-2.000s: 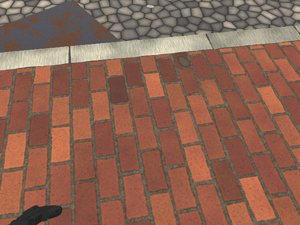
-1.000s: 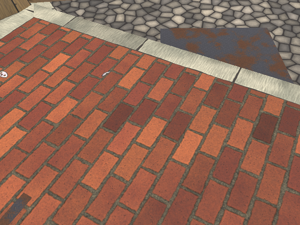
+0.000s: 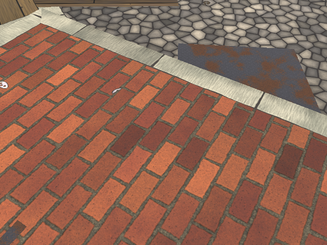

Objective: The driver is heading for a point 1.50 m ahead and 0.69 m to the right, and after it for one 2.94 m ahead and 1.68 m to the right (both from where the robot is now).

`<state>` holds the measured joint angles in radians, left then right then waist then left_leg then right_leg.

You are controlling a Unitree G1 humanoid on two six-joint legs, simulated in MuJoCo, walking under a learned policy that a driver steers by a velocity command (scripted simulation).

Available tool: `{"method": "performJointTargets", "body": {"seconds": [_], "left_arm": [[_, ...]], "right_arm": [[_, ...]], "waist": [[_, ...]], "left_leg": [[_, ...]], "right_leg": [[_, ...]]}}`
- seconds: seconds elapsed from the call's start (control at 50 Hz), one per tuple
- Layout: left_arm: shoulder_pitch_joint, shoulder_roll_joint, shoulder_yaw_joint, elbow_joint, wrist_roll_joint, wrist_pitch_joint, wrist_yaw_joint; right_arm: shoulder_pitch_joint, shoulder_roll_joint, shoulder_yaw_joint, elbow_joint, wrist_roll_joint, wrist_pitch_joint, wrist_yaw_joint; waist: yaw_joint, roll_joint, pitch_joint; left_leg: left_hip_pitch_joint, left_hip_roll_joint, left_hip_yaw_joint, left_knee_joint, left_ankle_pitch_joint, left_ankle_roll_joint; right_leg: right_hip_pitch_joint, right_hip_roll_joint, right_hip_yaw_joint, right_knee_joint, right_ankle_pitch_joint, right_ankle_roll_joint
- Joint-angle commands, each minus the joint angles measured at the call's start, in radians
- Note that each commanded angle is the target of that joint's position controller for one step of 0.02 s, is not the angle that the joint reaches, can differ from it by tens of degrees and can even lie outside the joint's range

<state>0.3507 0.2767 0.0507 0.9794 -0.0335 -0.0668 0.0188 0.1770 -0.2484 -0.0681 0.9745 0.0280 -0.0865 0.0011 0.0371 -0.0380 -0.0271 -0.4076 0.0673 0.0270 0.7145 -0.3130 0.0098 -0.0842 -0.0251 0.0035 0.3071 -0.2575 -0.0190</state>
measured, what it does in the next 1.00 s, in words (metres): walks ahead, turning right: left foot, then right foot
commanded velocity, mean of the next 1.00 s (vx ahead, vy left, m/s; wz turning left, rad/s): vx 0.92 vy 0.00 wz -0.76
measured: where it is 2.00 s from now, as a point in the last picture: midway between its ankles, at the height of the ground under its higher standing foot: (284, 162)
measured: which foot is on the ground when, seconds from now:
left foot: up 0.00-0.06, down 0.08-0.56, up 0.58-0.96, down 0.98-1.00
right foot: down 0.00-0.08, up 0.10-0.54, down 0.56-1.00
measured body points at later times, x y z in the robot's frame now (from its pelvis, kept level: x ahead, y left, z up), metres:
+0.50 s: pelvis +0.26 +0.01 -0.04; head +0.28 +0.00 +0.41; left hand +0.55 +0.15 -0.12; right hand +0.11 -0.20 -0.18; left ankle +0.05 +0.17 -0.74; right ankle +0.42 -0.15 -0.70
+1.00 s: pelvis +0.65 -0.17 -0.04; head +0.66 -0.21 +0.41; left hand +0.87 +0.02 -0.15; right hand +0.68 -0.52 -0.07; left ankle +0.85 -0.19 -0.75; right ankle +0.42 -0.11 -0.73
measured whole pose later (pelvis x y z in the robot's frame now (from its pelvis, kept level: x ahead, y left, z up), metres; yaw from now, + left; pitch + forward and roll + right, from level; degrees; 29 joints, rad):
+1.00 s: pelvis +0.65 -0.17 -0.04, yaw -48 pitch +2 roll +2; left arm 0.42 0.28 0.08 0.78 -0.01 -0.06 0.01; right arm -0.01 -0.26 -0.03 0.54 0.03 -0.15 0.00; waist 0.08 0.00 0.02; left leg -0.53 -0.02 -0.05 0.53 -0.03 -0.01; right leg 0.00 0.12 0.30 0.67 -0.54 -0.12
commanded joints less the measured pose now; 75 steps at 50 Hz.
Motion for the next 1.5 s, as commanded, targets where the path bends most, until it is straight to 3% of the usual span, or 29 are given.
{"method": "performJointTargets", "body": {"seconds": [0.02, 0.06, 0.1, 0.12, 0.24, 0.4, 0.46, 0.52, 0.56, 0.58, 0.6, 0.62, 0.66, 0.72, 0.78, 0.92, 0.98, 1.0, 1.02, 1.04, 1.08, 1.16, 1.26, 1.34, 1.4, 1.42, 1.44, 1.46, 1.5], "left_arm": [[-0.094, 0.174, 0.036, -0.084, -0.019, -0.008, -0.002], [-0.137, 0.118, 0.017, -0.119, -0.008, -0.006, -0.005], [-0.2, -0.059, -0.029, -0.205, 0.029, -0.027, -0.016], [-0.151, -0.028, -0.024, -0.243, -0.031, -0.042, -0.017], [-0.117, 0.031, 0.006, -0.247, -0.021, 0.01, -0.05], [-0.341, -0.003, 0.003, -0.373, -0.014, 0.024, -0.082], [-0.389, 0.002, 0.004, -0.416, -0.018, 0.01, -0.112], [-0.13, 0.116, 0.058, -0.38, -0.034, 0.032, -0.108], [0.261, 0.251, 0.129, -0.255, -0.027, 0.06, -0.067], [0.19, 0.286, 0.12, -0.24, 0.001, 0.061, -0.06], [0.12, 0.219, 0.081, -0.301, 0.045, 0.023, -0.066], [0.156, 0.135, 0.071, -0.296, 0.04, -0.002, -0.069], [0.034, 0.102, 0.053, -0.299, 0.024, -0.033, -0.08], [-0.08, 0.095, 0.044, -0.335, 0.018, -0.034, -0.05], [-0.04, 0.096, 0.041, -0.323, 0.005, -0.031, -0.012], [0.078, 0.091, 0.054, -0.25, -0.016, -0.008, 0.005], [-0.004, 0.106, 0.049, -0.269, 0.041, 0.004, -0.014], [-0.014, 0.015, 0.017, -0.299, 0.071, -0.005, -0.023], [0.222, -0.064, -0.011, -0.299, -0.029, -0.02, -0.03], [0.147, 0.041, -0.005, -0.272, -0.052, -0.015, -0.02], [-0.136, 0.071, -0.005, -0.333, -0.006, -0.023, -0.025], [-0.159, 0.014, -0.014, -0.355, -0.003, -0.017, -0.037], [-0.323, 0.001, -0.04, -0.411, 0.045, -0.04, -0.053], [-0.444, 0.024, -0.024, -0.446, 0.037, -0.064, -0.078], [-0.262, 0.109, 0.024, -0.402, 0.052, -0.069, -0.065], [-0.127, 0.133, 0.035, -0.37, 0.066, -0.065, -0.054], [0.018, 0.223, 0.048, -0.354, 0.1, -0.056, -0.035], [0.0, 0.199, 0.026, -0.377, 0.106, -0.043, -0.046], [-0.126, 0.108, 0.015, -0.399, 0.055, 0.0, -0.042]], "right_arm": [[-0.025, -0.039, -0.002, -0.052, 0.007, -0.028, 0.007], [0.143, -0.09, -0.024, -0.006, 0.02, -0.032, -0.002], [0.409, -0.229, -0.053, 0.026, -0.014, -0.042, -0.013], [0.355, -0.22, -0.043, -0.004, -0.046, -0.06, 0.003], [0.133, -0.055, 0.017, -0.036, -0.045, -0.059, 0.011], [0.228, -0.101, 0.016, -0.052, -0.055, -0.04, -0.039], [0.228, -0.179, 0.0, -0.082, -0.051, -0.021, -0.051], [0.175, -0.269, -0.028, -0.127, -0.043, 0.018, -0.065], [0.065, -0.24, -0.028, -0.178, -0.02, 0.003, -0.034], [0.074, -0.026, 0.027, -0.24, -0.045, -0.046, -0.015], [0.144, 0.001, 0.049, -0.334, -0.002, -0.107, -0.003], [-0.01, -0.101, 0.031, -0.368, 0.018, -0.136, 0.0], [0.009, -0.102, 0.025, -0.357, 0.003, -0.12, -0.008], [0.069, -0.136, 0.009, -0.355, -0.028, -0.065, -0.009], [-0.149, -0.092, 0.027, -0.442, -0.066, -0.06, -0.019], [-0.293, -0.123, -0.002, -0.513, 0.008, -0.072, -0.002], [0.098, -0.211, -0.053, -0.44, 0.008, -0.079, -0.005], [0.338, -0.262, -0.055, -0.398, -0.001, -0.064, -0.016], [0.346, -0.302, -0.062, -0.331, -0.033, -0.07, 0.016], [0.277, -0.161, -0.039, -0.368, -0.03, -0.061, 0.018], [0.236, -0.125, -0.029, -0.337, -0.039, -0.04, 0.014], [0.186, -0.045, 0.005, -0.283, -0.024, -0.049, 0.033], [0.179, -0.136, -0.007, -0.251, -0.017, -0.047, 0.009], [0.329, -0.171, -0.007, -0.178, 0.007, -0.028, -0.003], [0.296, -0.208, -0.014, -0.178, 0.001, 0.005, -0.011], [0.262, -0.211, -0.015, -0.203, -0.003, 0.013, -0.015], [0.28, -0.119, 0.01, -0.262, -0.036, 0.013, -0.017], [0.499, -0.026, 0.045, -0.228, -0.008, 0.017, -0.015], [0.361, -0.166, -0.002, -0.261, 0.014, 0.05, -0.025]], "waist": [[-0.074, -0.079, 0.107], [-0.163, -0.04, 0.064], [-0.242, 0.317, -0.075], [-0.19, 0.341, -0.102], [-0.064, 0.164, 0.097], [-0.097, 0.052, 0.232], [-0.063, 0.089, 0.194], [0.126, 0.23, 0.02], [0.288, 0.121, -0.109], [0.119, -0.273, -0.025], [0.029, -0.267, -0.241], [0.092, -0.072, -0.161], [-0.042, 0.19, 0.015], [-0.126, 0.119, 0.1], [-0.054, 0.079, 0.16], [0.052, -0.086, 0.07], [-0.177, -0.131, -0.177], [-0.243, 0.024, -0.342], [-0.085, 0.628, -0.444], [-0.137, 0.406, -0.27], [-0.154, 0.025, -0.029], [-0.041, 0.094, 0.066], [-0.044, 0.055, 0.169], [-0.101, 0.117, 0.125], [0.031, 0.164, 0.002], [0.105, 0.158, -0.084], [0.116, -0.041, -0.273], [0.032, -0.272, -0.551], [0.019, -0.116, -0.406]], "left_leg": [[0.167, -0.042, 0.051, -0.181, 0.088, -0.028], [0.413, -0.055, 0.053, -0.219, 0.115, -0.027], [0.72, 0.269, -0.424, -0.372, -0.254, 0.05], [0.658, 0.391, -0.781, -0.511, -0.591, 0.159], [0.36, 0.217, -0.113, -0.55, -0.008, 0.034], [0.404, 0.175, 0.206, -0.628, 0.309, 0.01], [0.462, 0.179, 0.292, -0.522, 0.917, -0.015], [0.502, 0.231, 0.29, -0.145, 1.544, 0.026], [0.168, 0.11, 0.233, 0.482, 0.929, 0.03], [-0.238, -0.105, 0.119, 0.904, -0.234, 0.004], [-0.485, -0.142, -0.154, 1.027, -0.254, 0.03], [-0.529, -0.09, -0.196, 0.949, -0.137, 0.069], [-0.415, -0.006, -0.194, 0.746, -0.011, 0.063], [-0.268, 0.045, -0.179, 0.547, 0.027, -0.022], [-0.149, 0.008, -0.082, 0.215, 0.244, -0.072], [-0.006, -0.065, -0.103, -0.242, 0.425, -0.071], [0.391, -0.038, -0.076, -0.164, 0.262, 0.041], [0.725, 0.107, -0.292, -0.098, 0.048, 0.08], [0.935, 0.352, -0.984, -0.405, -0.415, 0.284], [0.856, 0.315, -1.009, -0.466, -0.636, 0.25], [0.565, 0.217, -0.664, -0.456, -0.269, 0.198], [0.319, 0.13, -0.424, -0.518, -0.041, 0.201], [0.178, 0.084, -0.18, -0.564, 0.504, 0.181], [0.228, 0.078, -0.132, -0.556, 0.564, 0.134], [0.347, 0.075, -0.155, -0.279, 0.808, 0.061], [0.257, 0.028, -0.142, -0.082, 0.74, 0.016], [0.001, -0.073, -0.105, 0.319, 0.246, -0.038], [-0.161, -0.155, -0.194, 0.688, -0.406, -0.077], [-0.245, -0.041, -0.154, 0.733, -0.318, -0.09]], "right_leg": [[-0.262, -0.182, 0.201, -0.148, -0.261, -0.175], [-0.414, -0.143, 0.196, -0.008, -0.24, -0.14], [-0.736, 0.013, 0.052, 0.713, -0.239, -0.044], [-0.861, 0.021, 0.145, 0.94, -0.21, -0.064], [-0.833, -0.137, 0.122, 1.039, 0.172, -0.05], [-0.848, -0.089, -0.042, 0.684, 0.344, -0.064], [-0.656, -0.013, -0.18, 0.521, 0.284, -0.125], [-0.305, 0.086, -0.226, 0.548, 0.112, -0.176], [0.277, 0.073, -0.055, 0.345, 0.109, -0.247], [0.4, -0.031, 0.291, 0.323, 0.124, -0.32], [0.525, -0.21, 0.832, 0.087, -0.302, -0.502], [0.434, -0.22, 0.888, -0.075, -0.404, -0.431], [0.086, -0.173, 0.732, -0.094, -0.303, -0.35], [-0.223, -0.053, 0.524, -0.122, -0.151, -0.336], [-0.407, 0.048, 0.346, -0.111, 0.092, -0.298], [-0.113, -0.002, 0.415, 0.055, 0.129, -0.197], [-0.047, -0.007, 0.353, 0.484, 0.65, -0.134], [-0.266, 0.047, 0.288, 0.863, 0.352, -0.115], [-0.622, 0.162, 0.225, 1.164, -0.239, -0.062], [-0.754, 0.058, 0.209, 1.206, -0.165, -0.075], [-0.742, 0.012, 0.149, 1.149, -0.097, -0.08], [-0.659, -0.07, 0.136, 0.933, -0.063, -0.083], [-0.615, -0.078, 0.033, 0.541, 0.231, -0.028], [-0.34, 0.031, -0.003, 0.251, 0.473, -0.025], [-0.136, 0.075, 0.008, 0.168, 0.458, -0.07], [0.062, 0.013, 0.035, 0.173, 0.623, -0.083], [0.403, -0.262, 0.242, 0.32, 1.115, -0.159], [0.6, -0.529, 0.562, 0.313, 1.295, -0.343], [0.339, -0.407, 0.385, 0.218, 0.902, -0.289]]}}
Velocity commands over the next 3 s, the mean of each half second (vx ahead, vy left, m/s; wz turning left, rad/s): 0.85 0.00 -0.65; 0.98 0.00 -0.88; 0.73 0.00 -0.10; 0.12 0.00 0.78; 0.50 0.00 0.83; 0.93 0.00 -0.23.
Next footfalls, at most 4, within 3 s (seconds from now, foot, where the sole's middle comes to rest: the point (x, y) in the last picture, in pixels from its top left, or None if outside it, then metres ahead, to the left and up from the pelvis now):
0.08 left None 0.09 0.16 -0.78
0.56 right None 0.45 -0.13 -0.78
0.98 left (217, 174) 0.88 -0.22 -0.78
1.42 right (311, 171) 0.93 -0.68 -0.78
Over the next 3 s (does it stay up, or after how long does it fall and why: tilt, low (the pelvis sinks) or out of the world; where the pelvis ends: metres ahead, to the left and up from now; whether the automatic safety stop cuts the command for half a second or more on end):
stays up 1.42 -0.47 -0.02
